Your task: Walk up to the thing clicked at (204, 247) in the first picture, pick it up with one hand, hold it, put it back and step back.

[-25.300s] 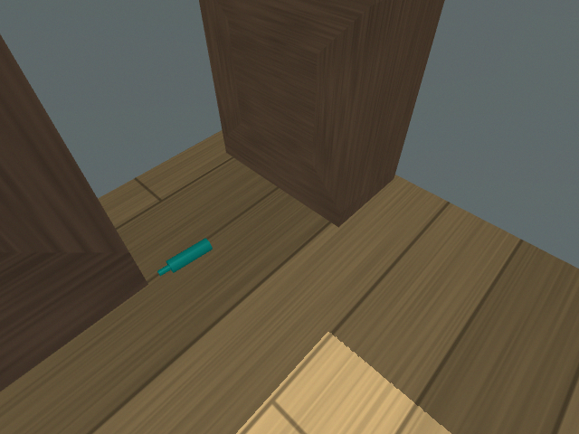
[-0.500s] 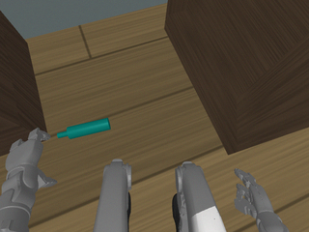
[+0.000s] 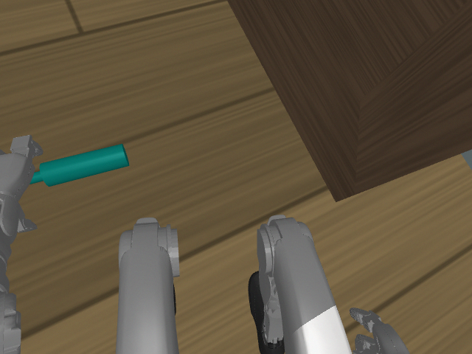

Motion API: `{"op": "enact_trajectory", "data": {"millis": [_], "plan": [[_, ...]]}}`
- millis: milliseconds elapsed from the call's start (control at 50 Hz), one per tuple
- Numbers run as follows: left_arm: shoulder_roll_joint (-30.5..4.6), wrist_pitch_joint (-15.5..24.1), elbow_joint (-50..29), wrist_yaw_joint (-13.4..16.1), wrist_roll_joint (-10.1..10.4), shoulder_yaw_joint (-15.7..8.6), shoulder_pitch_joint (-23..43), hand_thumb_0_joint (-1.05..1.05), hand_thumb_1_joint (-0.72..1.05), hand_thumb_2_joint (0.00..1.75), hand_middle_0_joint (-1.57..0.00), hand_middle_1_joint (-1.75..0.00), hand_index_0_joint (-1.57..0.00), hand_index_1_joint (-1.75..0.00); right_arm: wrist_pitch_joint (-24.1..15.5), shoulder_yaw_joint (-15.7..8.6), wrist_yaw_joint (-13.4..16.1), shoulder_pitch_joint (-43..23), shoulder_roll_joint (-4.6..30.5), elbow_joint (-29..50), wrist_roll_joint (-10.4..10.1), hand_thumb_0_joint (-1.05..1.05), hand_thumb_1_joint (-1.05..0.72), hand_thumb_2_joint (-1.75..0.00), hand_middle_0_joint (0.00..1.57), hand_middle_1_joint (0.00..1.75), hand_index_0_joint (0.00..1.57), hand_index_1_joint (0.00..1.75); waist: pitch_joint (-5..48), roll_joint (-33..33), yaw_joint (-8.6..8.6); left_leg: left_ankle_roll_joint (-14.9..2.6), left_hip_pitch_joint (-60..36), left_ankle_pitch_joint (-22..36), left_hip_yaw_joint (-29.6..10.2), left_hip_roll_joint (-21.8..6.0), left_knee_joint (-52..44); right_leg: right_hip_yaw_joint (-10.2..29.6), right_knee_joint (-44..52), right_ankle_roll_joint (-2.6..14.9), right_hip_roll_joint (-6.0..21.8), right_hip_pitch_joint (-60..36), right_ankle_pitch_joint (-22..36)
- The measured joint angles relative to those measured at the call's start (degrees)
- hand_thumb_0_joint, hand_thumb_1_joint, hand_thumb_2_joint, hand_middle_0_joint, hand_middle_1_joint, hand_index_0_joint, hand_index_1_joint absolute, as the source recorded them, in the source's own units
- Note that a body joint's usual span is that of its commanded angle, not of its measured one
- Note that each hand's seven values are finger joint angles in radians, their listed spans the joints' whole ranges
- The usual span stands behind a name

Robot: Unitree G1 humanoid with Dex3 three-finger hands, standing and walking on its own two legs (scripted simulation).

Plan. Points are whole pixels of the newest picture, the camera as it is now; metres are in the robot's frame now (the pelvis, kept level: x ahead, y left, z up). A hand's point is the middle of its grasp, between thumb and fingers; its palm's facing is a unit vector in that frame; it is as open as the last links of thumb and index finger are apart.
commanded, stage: rise first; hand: left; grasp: from above
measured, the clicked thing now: (76, 167) +0.49 +0.36 -0.34
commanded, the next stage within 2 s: none
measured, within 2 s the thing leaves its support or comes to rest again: neither
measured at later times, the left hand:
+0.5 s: hand (42, 181) +0.41 +0.37 -0.20, palm faces -0.42 -0.15 -0.89, open 14.1 cm
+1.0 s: hand (48, 176) +0.43 +0.37 -0.22, palm faces -0.41 -0.16 -0.90, open 14.2 cm
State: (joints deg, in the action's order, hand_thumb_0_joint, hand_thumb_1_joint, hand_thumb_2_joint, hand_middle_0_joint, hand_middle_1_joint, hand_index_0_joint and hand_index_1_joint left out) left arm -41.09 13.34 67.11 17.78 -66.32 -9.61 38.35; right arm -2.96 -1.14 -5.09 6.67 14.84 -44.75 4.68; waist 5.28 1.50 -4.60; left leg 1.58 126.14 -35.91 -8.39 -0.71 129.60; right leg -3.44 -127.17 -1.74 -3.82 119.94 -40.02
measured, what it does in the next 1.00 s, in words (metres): stands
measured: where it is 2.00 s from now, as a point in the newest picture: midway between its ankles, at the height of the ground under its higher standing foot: (215, 332)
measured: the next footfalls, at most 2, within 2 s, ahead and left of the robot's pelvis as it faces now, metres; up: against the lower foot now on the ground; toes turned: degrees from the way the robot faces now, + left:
none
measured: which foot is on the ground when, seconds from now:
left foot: down 0.00-1.00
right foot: down 0.00-1.00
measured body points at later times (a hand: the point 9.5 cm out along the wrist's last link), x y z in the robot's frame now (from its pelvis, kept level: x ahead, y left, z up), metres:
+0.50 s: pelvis +0.01 +0.00 -0.03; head +0.25 +0.08 +0.34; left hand +0.43 +0.37 -0.15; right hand +0.11 -0.26 -0.15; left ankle +0.10 +0.13 -0.34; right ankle +0.10 -0.13 -0.34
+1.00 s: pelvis +0.01 +0.00 -0.05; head +0.26 +0.09 +0.32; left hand +0.45 +0.37 -0.17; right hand +0.10 -0.27 -0.16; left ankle +0.10 +0.13 -0.34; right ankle +0.10 -0.13 -0.34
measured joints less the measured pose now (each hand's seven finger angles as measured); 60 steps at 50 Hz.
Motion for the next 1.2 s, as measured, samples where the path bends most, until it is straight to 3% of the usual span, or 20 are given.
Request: {"op": "enact_trajectory", "data": {"millis": [220,700,1200], "plan": [[-1.70,-0.79,7.46,3.45,-2.43,-0.55,5.08,0.00,-0.53,1.00,-0.07,-1.04,-0.08,-1.03,-0.45,1.49,-1.10,-1.22,-0.31,0.29,1.53,0.01,-0.89,-0.89,0.20,0.30,0.20,0.30,-0.39,0.77,-1.74,-0.44,3.39,-0.81,-0.42,0.14,3.48,-0.25,-2.92,-0.37,-0.19,2.78,-0.90],[-5.67,-0.07,11.84,4.52,-2.29,-4.11,8.58,0.00,-0.53,0.99,-0.08,-1.05,-0.09,-1.04,0.24,4.33,-3.08,-1.81,-0.38,0.81,3.75,0.00,-0.90,-0.90,0.20,0.30,0.20,0.30,-3.93,1.43,-4.03,0.46,6.35,-3.00,-2.49,-0.34,8.72,-1.65,-7.30,-1.02,-1.28,6.06,-2.00],[-8.71,0.03,15.26,5.88,-3.10,-3.73,11.03,0.00,-0.55,1.01,-0.09,-1.03,-0.09,-1.03,0.02,6.54,-3.77,-2.61,0.20,1.05,4.87,0.00,-0.91,-0.90,0.20,0.30,0.20,0.30,-5.25,2.16,-5.47,0.48,7.95,-3.24,-3.54,-0.09,11.22,-2.45,-9.04,-1.15,-1.48,7.14,-2.11]]}}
